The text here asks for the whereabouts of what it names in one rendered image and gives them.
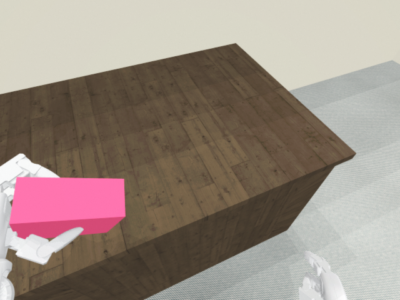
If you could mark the robot left forearm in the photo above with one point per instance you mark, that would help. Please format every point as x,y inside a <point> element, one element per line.
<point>6,286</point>

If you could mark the robot right hand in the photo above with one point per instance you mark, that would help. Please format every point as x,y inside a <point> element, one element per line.
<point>327,287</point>

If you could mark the robot left hand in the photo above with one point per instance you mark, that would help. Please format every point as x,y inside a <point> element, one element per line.
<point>34,248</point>

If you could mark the table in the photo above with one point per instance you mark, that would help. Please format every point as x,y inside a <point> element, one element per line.
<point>216,156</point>

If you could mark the sponge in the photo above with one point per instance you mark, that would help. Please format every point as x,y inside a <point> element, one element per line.
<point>50,206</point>

